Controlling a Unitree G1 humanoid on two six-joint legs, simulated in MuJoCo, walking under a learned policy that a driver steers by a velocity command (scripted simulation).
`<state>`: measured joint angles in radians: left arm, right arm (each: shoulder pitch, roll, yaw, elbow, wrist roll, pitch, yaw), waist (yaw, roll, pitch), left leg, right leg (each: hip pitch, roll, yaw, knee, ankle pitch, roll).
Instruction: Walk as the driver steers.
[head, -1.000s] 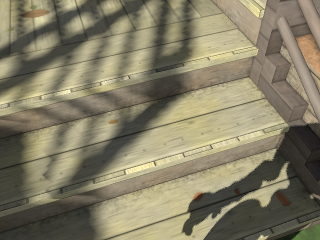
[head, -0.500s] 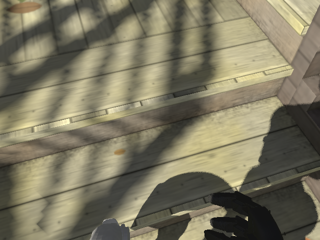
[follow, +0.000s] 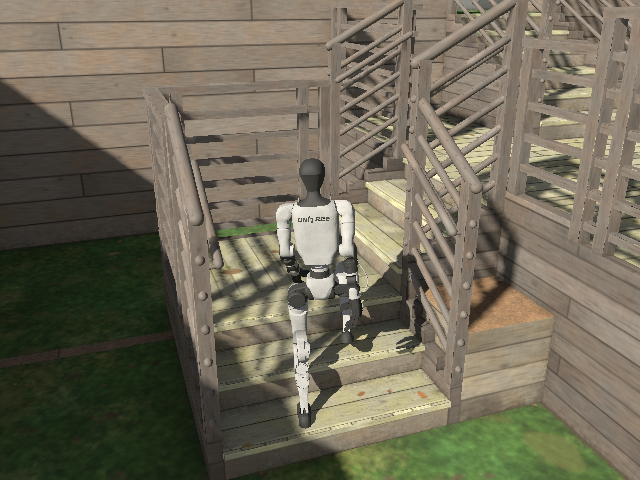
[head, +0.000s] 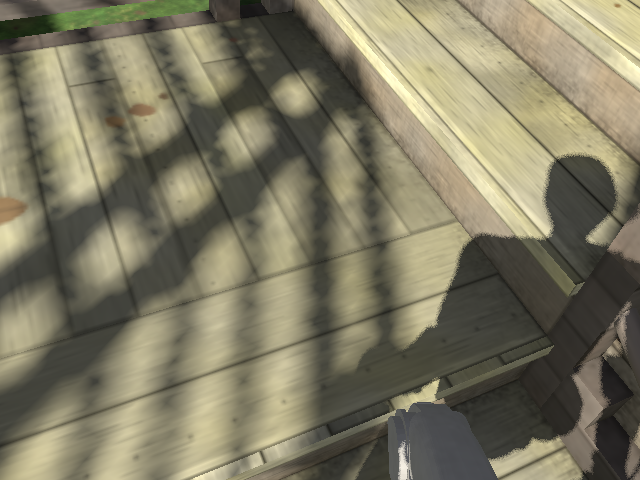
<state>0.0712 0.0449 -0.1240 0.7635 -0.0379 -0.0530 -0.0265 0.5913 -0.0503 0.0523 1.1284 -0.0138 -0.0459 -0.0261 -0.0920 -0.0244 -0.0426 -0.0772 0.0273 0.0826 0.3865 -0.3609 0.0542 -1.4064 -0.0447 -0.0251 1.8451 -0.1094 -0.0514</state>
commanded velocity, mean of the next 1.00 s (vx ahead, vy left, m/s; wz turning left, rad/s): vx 0.50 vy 0.00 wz -0.36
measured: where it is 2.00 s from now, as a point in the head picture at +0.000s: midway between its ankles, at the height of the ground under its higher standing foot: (415, 194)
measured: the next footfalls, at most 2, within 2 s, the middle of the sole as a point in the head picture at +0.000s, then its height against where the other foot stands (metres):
right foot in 0.12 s outside the picture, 0.17 m higher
left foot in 0.62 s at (219, 369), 0.16 m higher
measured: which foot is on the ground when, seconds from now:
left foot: down 0.00-0.12, up 0.14-0.60, down 0.62-1.00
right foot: up 0.00-0.10, down 0.12-0.64, up 0.66-1.00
